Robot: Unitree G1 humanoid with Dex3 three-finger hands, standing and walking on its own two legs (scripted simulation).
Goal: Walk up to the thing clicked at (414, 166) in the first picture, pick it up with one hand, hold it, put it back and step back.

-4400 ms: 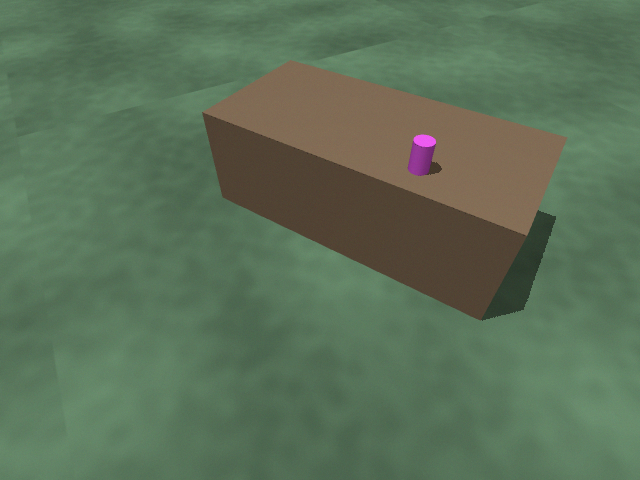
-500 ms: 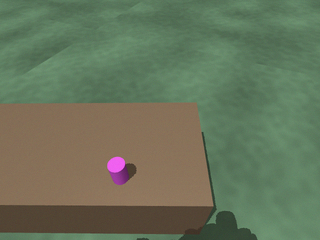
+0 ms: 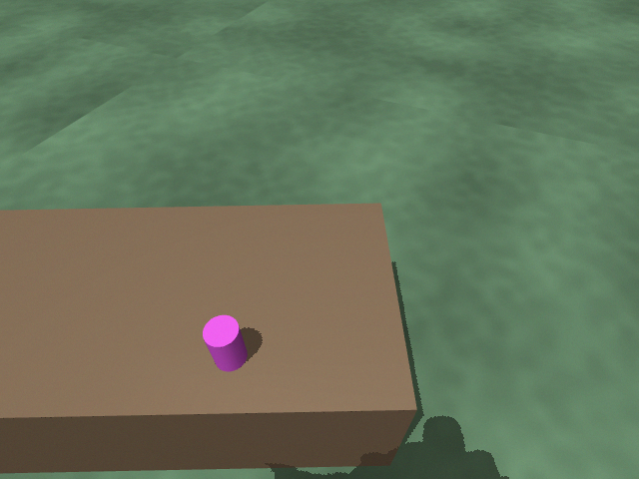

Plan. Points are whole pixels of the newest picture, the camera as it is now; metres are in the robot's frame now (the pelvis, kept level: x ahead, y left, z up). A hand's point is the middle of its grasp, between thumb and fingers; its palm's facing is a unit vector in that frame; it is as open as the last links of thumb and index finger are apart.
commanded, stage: stand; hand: left
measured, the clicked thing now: (226, 344) +0.45 +0.22 -0.28
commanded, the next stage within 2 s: none
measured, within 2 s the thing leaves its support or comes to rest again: neither
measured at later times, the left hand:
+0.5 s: hand out of the picture +0.09 +0.26 -0.15, palm faces +0.00 -0.94 -0.34, open 7.4 cm
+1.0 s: hand out of the picture +0.09 +0.25 -0.15, palm faces +0.01 -0.94 -0.35, open 7.4 cm
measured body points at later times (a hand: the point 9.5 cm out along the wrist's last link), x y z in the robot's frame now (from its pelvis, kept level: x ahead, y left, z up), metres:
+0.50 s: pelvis +0.02 +0.00 +0.00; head +0.02 +0.00 +0.45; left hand +0.09 +0.31 -0.13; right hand +0.08 -0.30 -0.14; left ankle -0.03 +0.14 -0.75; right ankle +0.05 -0.11 -0.75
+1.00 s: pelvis +0.02 +0.00 +0.00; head +0.02 -0.01 +0.45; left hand +0.09 +0.30 -0.13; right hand +0.09 -0.30 -0.14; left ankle -0.03 +0.14 -0.75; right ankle +0.05 -0.11 -0.75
